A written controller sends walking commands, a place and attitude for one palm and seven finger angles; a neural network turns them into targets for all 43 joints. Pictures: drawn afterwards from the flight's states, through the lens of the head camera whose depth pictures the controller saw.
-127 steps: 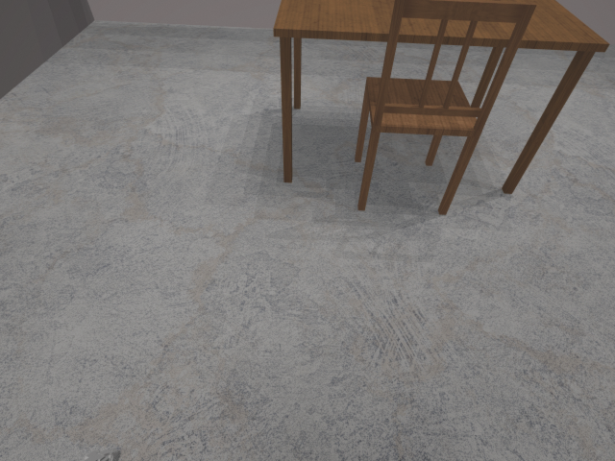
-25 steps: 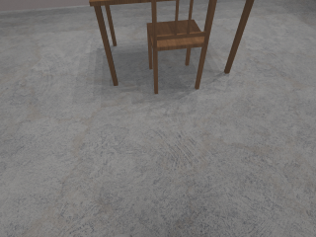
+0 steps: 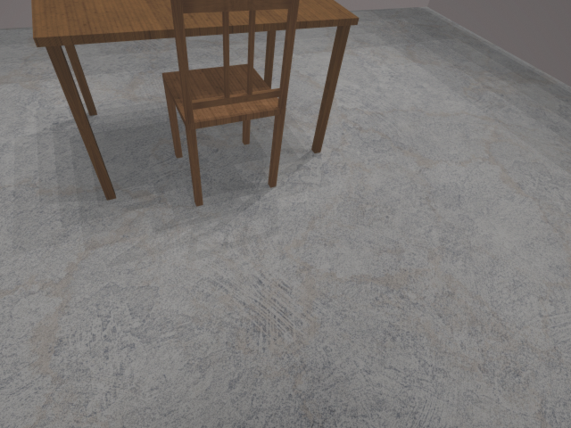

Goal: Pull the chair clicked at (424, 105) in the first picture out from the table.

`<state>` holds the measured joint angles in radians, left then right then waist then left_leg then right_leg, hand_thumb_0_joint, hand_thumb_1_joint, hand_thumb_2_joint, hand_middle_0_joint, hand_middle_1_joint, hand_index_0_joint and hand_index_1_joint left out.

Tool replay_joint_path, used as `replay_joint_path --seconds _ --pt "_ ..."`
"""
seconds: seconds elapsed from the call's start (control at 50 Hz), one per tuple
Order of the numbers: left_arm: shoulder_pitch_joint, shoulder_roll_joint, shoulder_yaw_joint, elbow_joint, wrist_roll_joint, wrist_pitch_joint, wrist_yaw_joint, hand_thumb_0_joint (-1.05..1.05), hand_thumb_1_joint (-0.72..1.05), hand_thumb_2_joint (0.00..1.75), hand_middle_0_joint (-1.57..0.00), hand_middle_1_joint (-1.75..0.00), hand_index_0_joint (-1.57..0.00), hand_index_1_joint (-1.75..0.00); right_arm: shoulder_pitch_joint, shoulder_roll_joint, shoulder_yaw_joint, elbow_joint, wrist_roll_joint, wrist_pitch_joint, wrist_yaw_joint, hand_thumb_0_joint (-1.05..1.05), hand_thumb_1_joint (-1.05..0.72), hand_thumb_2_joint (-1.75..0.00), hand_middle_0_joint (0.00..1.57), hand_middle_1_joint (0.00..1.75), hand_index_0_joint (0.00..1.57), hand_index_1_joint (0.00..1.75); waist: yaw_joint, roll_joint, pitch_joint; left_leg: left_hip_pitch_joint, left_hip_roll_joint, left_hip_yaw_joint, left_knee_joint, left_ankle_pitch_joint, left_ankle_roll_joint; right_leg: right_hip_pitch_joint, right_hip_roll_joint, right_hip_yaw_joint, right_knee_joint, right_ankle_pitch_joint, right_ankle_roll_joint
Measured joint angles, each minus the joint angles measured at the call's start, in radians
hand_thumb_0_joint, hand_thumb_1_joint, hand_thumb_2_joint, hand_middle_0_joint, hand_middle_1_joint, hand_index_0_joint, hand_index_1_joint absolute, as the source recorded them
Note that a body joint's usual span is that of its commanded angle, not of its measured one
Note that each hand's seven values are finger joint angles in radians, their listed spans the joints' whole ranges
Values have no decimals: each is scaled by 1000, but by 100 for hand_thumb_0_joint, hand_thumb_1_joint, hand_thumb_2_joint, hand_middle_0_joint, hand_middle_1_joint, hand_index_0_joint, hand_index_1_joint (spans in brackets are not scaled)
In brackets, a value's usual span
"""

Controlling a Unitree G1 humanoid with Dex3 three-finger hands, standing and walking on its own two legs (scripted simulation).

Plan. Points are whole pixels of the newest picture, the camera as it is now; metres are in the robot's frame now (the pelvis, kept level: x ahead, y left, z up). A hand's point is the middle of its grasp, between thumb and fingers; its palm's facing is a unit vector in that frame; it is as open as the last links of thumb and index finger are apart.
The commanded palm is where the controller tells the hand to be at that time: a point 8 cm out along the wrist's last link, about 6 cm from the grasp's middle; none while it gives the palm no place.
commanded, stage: walk to a spot facing it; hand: left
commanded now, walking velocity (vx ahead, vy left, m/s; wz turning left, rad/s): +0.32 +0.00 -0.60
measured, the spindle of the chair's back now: (226, 57) +1.23 +0.31 -0.08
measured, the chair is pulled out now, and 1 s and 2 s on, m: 0.00 0.00 0.00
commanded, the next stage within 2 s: turn to face it in 1.36 s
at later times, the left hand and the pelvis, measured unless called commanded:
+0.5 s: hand (264, 296) +0.40 +0.06 -0.18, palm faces -0.34 -0.93 -0.13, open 7.4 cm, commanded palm none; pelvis +0.21 -0.05 -0.02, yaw -16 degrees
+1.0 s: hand (247, 245) +0.52 +0.12 -0.18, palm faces -0.34 -0.93 -0.17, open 7.4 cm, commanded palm none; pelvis +0.45 -0.06 +0.00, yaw -26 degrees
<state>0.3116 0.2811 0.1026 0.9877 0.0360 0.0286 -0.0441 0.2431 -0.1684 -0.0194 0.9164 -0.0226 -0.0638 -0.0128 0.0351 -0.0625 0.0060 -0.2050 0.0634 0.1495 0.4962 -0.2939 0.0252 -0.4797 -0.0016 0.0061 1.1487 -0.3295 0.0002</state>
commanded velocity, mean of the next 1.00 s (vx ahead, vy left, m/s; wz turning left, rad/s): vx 0.35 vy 0.00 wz -0.38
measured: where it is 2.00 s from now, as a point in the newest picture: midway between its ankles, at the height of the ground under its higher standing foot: (355, 303)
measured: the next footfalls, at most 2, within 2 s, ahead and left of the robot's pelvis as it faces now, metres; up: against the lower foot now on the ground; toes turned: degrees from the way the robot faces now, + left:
right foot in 0.42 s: +0.28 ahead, -0.14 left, +0.00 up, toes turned -22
left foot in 0.82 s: +0.53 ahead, +0.02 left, +0.00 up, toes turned -13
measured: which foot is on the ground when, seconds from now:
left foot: down 0.00-0.42, up 0.44-0.80, down 0.82-1.00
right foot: up 0.00-0.40, down 0.42-0.84, up 0.86-1.00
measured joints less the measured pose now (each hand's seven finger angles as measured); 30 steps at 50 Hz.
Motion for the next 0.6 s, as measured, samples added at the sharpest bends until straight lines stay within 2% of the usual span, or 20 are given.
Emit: replay_joint_path --seconds 0.12,0.18,0.24,0.3,0.34,0.38,0.4,0.42,0.44,0.48,0.5,0.54,0.6 --pt "-89 -1 5 -50 2 6 -4 0 91 90 -20 -30 -19 -29 124 27 0 83 5 -10 -13 0 -90 -90 20 30 20 30 -22 9 5 135 1 90 -121 -12 3 -149 -57 -25 49 145 24" --pt "-137 -14 -1 -60 3 14 -6 0 91 90 -19 -30 -19 -29 179 32 -3 122 5 -10 -15 0 -91 -90 20 30 20 30 -42 14 21 188 1 131 -147 -40 -3 -182 -78 -41 -14 183 27" --pt "-189 -33 -13 -65 2 18 -9 0 91 90 -19 -30 -19 -29 227 35 -4 155 0 -9 -16 0 -91 -90 20 30 20 30 -68 20 46 240 3 168 -167 -70 -14 -178 -88 -72 -144 201 19" --pt "-244 -55 -26 -68 0 16 -11 0 91 90 -19 -30 -19 -29 268 37 -4 180 -6 -5 -17 0 -91 -90 20 30 20 30 -98 28 76 289 11 200 -176 -108 -34 -143 -74 -109 -298 182 -5" --pt "-278 -71 -35 -73 -1 7 -11 0 91 90 -19 -30 -19 -29 292 38 -5 195 -7 -1 -16 0 -91 -90 20 30 20 30 -113 37 93 315 24 221 -165 -143 -54 -108 -47 -136 -385 152 -32" --pt "-299 -83 -45 -81 -1 -12 -10 0 91 90 -20 -30 -19 -29 312 41 -6 212 -5 7 -13 0 -91 -90 20 30 20 30 -120 45 106 322 51 237 -94 -190 -71 -50 -8 -166 -469 117 -66" --pt "-300 -85 -49 -83 -1 -26 -10 0 91 90 -20 -30 -19 -29 325 44 -6 219 -2 13 -9 1 -91 -90 20 30 20 30 -119 41 106 307 71 239 -6 -212 -78 -1 8 -180 -520 125 -83" --pt "-298 -85 -54 -85 0 -42 -8 0 91 90 -20 -30 -19 -29 339 50 -6 224 5 20 -4 1 -91 -90 20 30 20 30 -117 32 101 258 94 222 141 -197 -76 37 11 -184 -547 139 -109" --pt "-297 -89 -56 -85 -5 -58 -2 0 91 90 -20 -30 -19 -29 329 50 -6 227 12 29 -2 1 -91 -90 20 30 20 30 -111 36 106 175 112 159 348 -201 -77 33 20 -184 -510 119 -119" --pt "-276 -92 -60 -80 -20 -74 9 0 91 90 -20 -30 -20 -29 278 48 -11 221 17 43 -1 1 -91 -90 20 30 20 30 -108 38 118 7 95 18 685 -195 -72 58 35 -173 -479 70 -116" --pt "-258 -94 -60 -72 -23 -75 16 0 91 90 -20 -30 -20 -29 246 46 -15 209 15 47 -2 1 -91 -90 20 30 20 30 -106 38 118 -65 90 -26 778 -167 -71 86 44 -165 -496 61 -112" --pt "-214 -96 -60 -45 -23 -75 29 0 91 90 -20 -30 -20 -29 176 38 -21 174 7 49 -2 1 -91 -90 20 30 20 30 -104 42 105 -190 99 -70 820 -119 -72 140 58 -146 -555 68 -96" --pt "-157 -88 -33 -11 -24 -81 51 -2 94 90 -21 -30 -20 -30 82 28 -29 107 -2 42 0 1 -91 -90 20 30 20 30 -97 55 69 -321 120 -95 692 -68 -79 202 68 -118 -632 74 -93"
